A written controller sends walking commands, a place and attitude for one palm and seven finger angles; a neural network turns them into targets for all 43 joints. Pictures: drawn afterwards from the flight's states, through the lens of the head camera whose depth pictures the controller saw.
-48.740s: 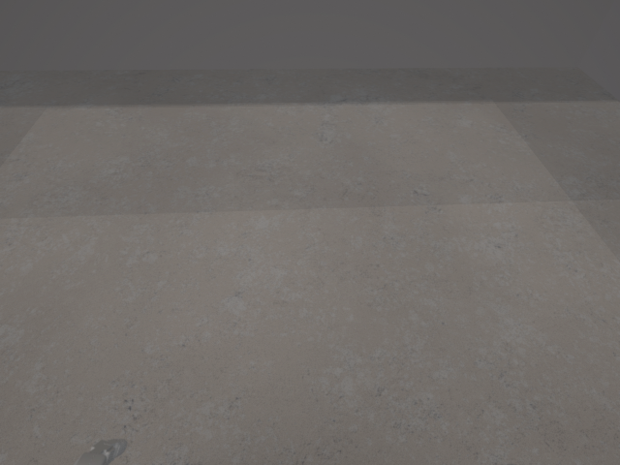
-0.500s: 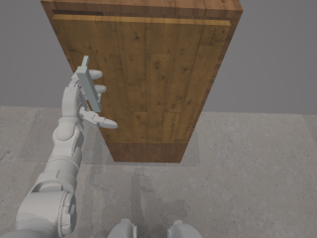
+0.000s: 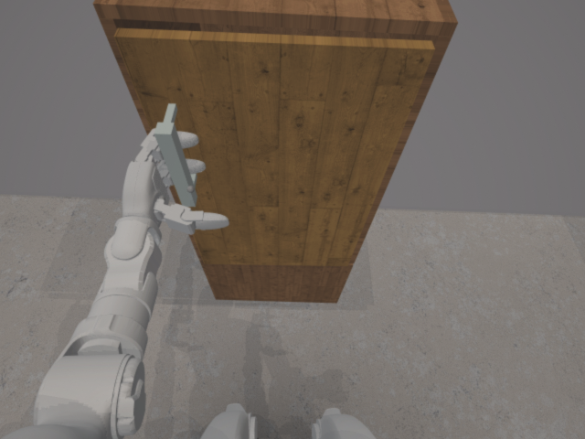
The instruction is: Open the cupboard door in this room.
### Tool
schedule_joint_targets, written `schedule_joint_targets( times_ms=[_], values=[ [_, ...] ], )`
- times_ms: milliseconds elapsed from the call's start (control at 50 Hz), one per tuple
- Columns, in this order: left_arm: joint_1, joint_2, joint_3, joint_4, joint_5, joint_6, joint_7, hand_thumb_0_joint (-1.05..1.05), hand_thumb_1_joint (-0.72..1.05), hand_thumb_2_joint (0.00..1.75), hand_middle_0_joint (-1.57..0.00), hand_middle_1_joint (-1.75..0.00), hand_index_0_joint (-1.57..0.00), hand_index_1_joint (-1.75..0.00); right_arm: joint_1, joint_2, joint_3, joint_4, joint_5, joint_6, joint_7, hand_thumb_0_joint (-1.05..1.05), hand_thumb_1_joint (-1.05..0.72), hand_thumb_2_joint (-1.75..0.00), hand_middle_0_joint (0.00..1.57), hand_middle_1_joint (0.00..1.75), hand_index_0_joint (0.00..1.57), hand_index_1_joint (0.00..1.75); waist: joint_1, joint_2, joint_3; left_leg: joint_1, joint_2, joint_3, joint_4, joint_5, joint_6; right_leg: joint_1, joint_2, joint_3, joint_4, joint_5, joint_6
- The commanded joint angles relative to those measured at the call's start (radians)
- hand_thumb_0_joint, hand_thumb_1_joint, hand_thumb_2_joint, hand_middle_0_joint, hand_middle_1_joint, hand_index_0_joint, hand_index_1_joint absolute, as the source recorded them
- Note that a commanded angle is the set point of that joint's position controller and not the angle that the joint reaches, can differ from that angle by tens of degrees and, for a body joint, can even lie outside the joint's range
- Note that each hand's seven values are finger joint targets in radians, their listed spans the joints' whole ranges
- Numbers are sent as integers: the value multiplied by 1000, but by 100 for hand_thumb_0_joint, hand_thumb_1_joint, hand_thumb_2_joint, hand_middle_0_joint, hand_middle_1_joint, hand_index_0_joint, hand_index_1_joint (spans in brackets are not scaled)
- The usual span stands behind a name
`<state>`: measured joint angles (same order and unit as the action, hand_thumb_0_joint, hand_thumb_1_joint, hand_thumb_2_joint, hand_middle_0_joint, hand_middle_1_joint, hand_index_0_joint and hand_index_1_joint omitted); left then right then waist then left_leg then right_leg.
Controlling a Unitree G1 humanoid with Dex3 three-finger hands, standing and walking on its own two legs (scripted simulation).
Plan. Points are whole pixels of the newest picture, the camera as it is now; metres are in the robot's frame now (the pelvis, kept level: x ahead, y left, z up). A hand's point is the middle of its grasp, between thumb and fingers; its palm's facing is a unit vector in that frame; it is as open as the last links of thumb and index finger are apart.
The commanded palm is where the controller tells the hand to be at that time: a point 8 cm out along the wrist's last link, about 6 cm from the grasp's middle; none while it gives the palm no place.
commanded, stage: close the thumb around the handle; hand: left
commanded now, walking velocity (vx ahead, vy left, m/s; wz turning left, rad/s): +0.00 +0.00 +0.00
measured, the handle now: (181, 159) +0.50 +0.15 +0.06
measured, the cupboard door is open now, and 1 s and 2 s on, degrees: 1 15 43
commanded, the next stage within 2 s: pull the door open along its arc in 0.50 s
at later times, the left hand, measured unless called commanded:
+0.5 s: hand (193, 185) +0.45 +0.13 +0.06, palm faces -0.03 -1.00 -0.01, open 5.6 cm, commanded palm +0.42 +0.18 +0.06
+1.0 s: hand (196, 234) +0.37 +0.12 +0.06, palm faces -0.09 -1.00 +0.02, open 5.8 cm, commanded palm +0.33 +0.17 +0.06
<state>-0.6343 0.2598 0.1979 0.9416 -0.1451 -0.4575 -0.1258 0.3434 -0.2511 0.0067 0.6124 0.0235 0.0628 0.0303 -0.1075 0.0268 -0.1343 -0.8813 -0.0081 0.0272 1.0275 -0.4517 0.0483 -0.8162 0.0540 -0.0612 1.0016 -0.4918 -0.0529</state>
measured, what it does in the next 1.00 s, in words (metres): stands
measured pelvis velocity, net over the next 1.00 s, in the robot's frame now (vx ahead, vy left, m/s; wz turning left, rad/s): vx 0.02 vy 0.00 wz -0.02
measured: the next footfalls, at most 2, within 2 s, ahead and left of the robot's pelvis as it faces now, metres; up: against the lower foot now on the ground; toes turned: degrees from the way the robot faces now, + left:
none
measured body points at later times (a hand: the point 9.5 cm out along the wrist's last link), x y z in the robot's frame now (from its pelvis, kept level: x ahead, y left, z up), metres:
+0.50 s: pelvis +0.00 +0.01 +0.00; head +0.09 +0.01 +0.44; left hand +0.45 +0.18 +0.06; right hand +0.04 -0.25 -0.12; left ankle +0.02 +0.09 -0.67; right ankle -0.01 -0.09 -0.67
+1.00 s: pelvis +0.02 +0.00 +0.01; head +0.08 +0.00 +0.46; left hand +0.37 +0.17 +0.06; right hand +0.10 -0.25 -0.10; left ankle +0.02 +0.09 -0.67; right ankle -0.01 -0.09 -0.67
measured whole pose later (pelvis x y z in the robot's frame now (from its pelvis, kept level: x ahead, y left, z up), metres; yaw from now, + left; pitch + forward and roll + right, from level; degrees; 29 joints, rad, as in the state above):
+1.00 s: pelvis +0.02 +0.00 +0.01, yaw -1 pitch +15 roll -1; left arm -0.20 0.17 0.08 0.49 -0.19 -0.41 -0.11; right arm 0.34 -0.24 0.00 0.52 0.04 0.08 0.05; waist -0.07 0.03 -0.15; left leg -0.76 -0.01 0.05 0.95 -0.45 0.05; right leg -0.71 0.06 -0.03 0.93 -0.48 -0.05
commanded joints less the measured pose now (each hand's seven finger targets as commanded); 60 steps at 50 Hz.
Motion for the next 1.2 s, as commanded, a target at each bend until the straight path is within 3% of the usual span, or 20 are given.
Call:
schedule_joint_targets(
  times_ms=[0,60,160,200,240,260,280,320,400,500,520,600,780,860,980,1000,1020,1040,1120,1180],
  values=[
    [-448,144,2,-177,9,-69,8,0,12,56,-34,-127,-34,-127,85,-155,-56,-74,-3,-31,-17,0,-90,-90,20,30,20,30,-32,14,-368,317,4,-80,-92,284,-13,67,-4,60,-135,328,31],
    [-465,175,22,-166,17,-76,8,0,28,64,-36,-128,-36,-128,91,-159,-55,-71,-4,-31,-18,0,-90,-90,20,30,20,30,-26,24,-386,319,3,-84,-92,288,-15,72,-4,58,-126,327,28],
    [-467,149,9,-176,12,-82,11,0,56,76,-38,-131,-38,-131,90,-159,-56,-73,-6,-31,-15,0,-90,-90,20,30,20,30,-25,43,-425,371,10,-95,-92,317,-21,46,3,46,-119,318,24],
    [-481,126,-8,-154,14,-78,16,0,68,80,-38,-133,-38,-133,91,-159,-56,-71,-7,-29,-13,0,-90,-90,20,30,20,30,-37,18,-387,354,11,-98,-96,290,-19,27,3,43,-127,294,26],
    [-516,120,-15,-173,16,-85,22,0,79,85,-39,-134,-39,-134,95,-159,-57,-73,-10,-32,-13,0,-90,-90,20,30,20,30,-41,48,-392,365,9,-101,-92,289,-18,14,4,40,-121,285,23],
    [-499,158,19,-171,22,-87,27,0,84,88,-40,-134,-40,-134,101,-165,-60,-67,-10,-30,-12,0,-90,-90,20,30,20,30,-26,44,-417,379,11,-102,-92,307,-21,22,4,41,-118,295,22],
    [-482,139,-3,-163,26,-86,24,0,90,90,-40,-135,-40,-135,97,-163,-59,-72,-9,-27,-11,0,-90,-90,20,30,20,30,-29,45,-406,375,10,-102,-94,304,-22,22,5,40,-120,293,22],
    [-484,142,4,-150,25,-85,27,0,90,90,-40,-135,-40,-135,99,-162,-59,-66,-11,-27,-12,0,-90,-90,20,30,20,30,-33,21,-398,362,11,-99,-93,297,-19,28,4,42,-124,295,24],
    [-459,97,-24,-186,17,-87,26,0,90,90,-40,-135,-40,-135,98,-160,-63,-71,-11,-25,-4,0,-90,-90,20,30,20,30,-27,43,-424,414,16,-104,-91,349,-24,13,7,34,-119,318,21],
    [-471,148,1,-177,29,-88,31,0,90,90,-40,-135,-40,-135,101,-163,-60,-71,-10,-19,-9,0,-90,-90,20,30,20,30,-31,6,-394,351,9,-93,-93,313,-16,52,4,47,-126,327,25],
    [-467,129,-9,-183,26,-87,30,0,90,90,-40,-135,-40,-135,95,-157,-60,-73,-9,-22,-7,0,-90,-90,20,30,20,30,-30,23,-391,351,6,-85,-92,310,-15,56,4,48,-128,329,26],
    [-461,171,23,-186,26,-87,24,0,90,90,-40,-135,-40,-135,98,-161,-57,-72,-8,-17,-10,0,-90,-90,20,30,20,30,-22,39,-409,368,8,-88,-88,343,-18,61,4,50,-124,352,24],
    [-122,121,5,-384,-26,-57,-14,0,90,90,-40,-135,-40,-135,56,-148,-61,-148,6,-15,0,0,-90,-90,20,30,20,30,46,13,-448,370,1,-53,-114,434,-13,219,2,56,-137,500,26],
    [130,71,-30,-540,-53,-35,-14,0,90,90,-40,-135,-40,-135,19,-133,-59,-197,15,-21,5,0,-90,-90,20,30,20,30,76,-22,-396,346,-4,-32,-138,448,-6,290,-4,62,-157,572,32],
    [377,-34,-156,-818,-49,-20,17,0,90,90,-40,-135,-40,-135,-41,-117,-61,-243,16,-37,9,0,-90,-90,20,30,20,30,67,-9,-313,391,4,-39,-156,429,-7,252,-11,46,-168,519,35],
    [386,-99,-52,-876,-121,-11,154,0,90,90,-40,-135,-40,-135,-92,-82,-55,-246,9,-51,6,0,-90,-90,20,30,20,30,155,-11,-315,364,2,-34,-168,420,-22,268,-8,24,-167,474,29],
    [451,-185,-159,-880,-80,4,222,0,90,90,-40,-135,-40,-135,-99,-81,-51,-250,0,-64,12,0,-90,-90,20,30,20,30,112,-16,-283,374,4,-35,-163,395,-25,238,-7,17,-165,445,32],
    [477,-213,-188,-905,-61,9,271,0,90,90,-40,-135,-40,-135,-103,-81,-51,-249,-3,-72,16,0,-90,-90,20,30,20,30,100,-30,-250,371,9,-50,-160,392,-29,212,-9,6,-162,416,30],
    [547,-319,-305,-1001,41,22,453,0,90,90,-40,-135,-40,-135,-142,-70,-51,-251,-32,-83,33,0,-90,-90,20,30,20,30,94,-43,-266,354,8,-60,-136,357,-34,184,-20,8,-129,382,28],
    [584,-398,-408,-1040,164,51,589,0,90,90,-40,-135,-40,-135,-159,-54,-46,-257,-51,-84,42,0,-90,-90,20,30,20,30,82,-16,-272,348,8,-71,-122,326,-33,149,-26,6,-114,338,25]
  ],
)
